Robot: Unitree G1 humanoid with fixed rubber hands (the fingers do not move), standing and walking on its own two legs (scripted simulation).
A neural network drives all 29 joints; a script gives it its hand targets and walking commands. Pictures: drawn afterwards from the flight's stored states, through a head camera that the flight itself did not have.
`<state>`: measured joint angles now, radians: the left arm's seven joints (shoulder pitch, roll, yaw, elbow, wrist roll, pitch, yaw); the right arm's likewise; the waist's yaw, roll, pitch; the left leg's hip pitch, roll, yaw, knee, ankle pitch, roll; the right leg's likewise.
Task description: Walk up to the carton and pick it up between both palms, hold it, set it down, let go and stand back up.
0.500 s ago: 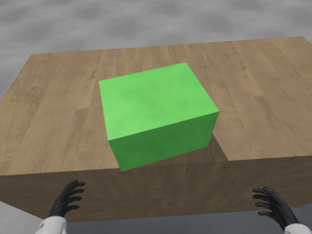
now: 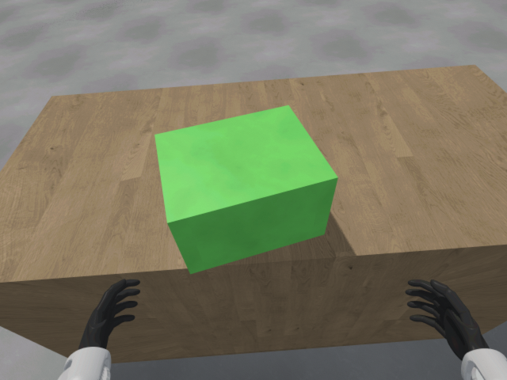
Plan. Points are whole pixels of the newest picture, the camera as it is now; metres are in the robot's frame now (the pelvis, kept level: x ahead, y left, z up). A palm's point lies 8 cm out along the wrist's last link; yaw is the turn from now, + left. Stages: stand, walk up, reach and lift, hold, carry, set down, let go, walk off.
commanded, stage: reach and lift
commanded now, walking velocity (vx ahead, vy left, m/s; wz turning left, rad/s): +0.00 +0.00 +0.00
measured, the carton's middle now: (241, 185) +0.47 +0.06 +0.01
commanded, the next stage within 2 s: none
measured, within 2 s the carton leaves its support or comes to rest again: neither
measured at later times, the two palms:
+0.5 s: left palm (108, 288) +0.24 +0.24 +0.07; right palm (461, 280) +0.25 -0.25 +0.06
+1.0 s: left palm (109, 229) +0.31 +0.25 +0.10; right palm (434, 202) +0.35 -0.24 +0.10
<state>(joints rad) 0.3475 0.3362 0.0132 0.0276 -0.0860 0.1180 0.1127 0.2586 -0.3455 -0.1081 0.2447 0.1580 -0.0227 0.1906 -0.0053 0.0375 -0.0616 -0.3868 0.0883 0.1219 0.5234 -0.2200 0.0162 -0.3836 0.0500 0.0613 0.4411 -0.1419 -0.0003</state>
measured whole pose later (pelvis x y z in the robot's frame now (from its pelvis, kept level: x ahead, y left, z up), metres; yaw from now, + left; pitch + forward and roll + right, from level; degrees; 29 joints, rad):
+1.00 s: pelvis +0.02 -0.01 +0.00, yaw +1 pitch +0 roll +0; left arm -0.20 0.31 0.08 0.12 -0.12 0.50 0.15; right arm -0.27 -0.39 -0.09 0.27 0.31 0.24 0.14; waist 0.02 0.03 -0.01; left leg -0.23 0.07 0.12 0.45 -0.21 -0.01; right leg -0.26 0.03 0.06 0.44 -0.18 0.00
